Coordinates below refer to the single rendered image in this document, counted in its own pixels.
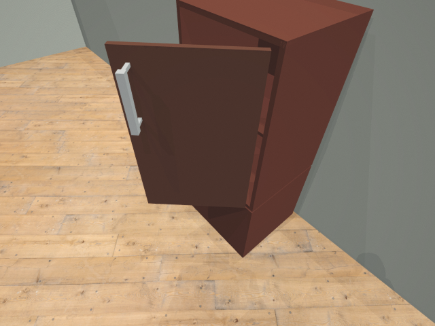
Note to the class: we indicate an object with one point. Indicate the handle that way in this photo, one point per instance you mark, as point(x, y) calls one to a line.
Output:
point(127, 99)

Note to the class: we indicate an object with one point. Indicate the cupboard door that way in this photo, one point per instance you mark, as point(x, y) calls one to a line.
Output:
point(201, 108)

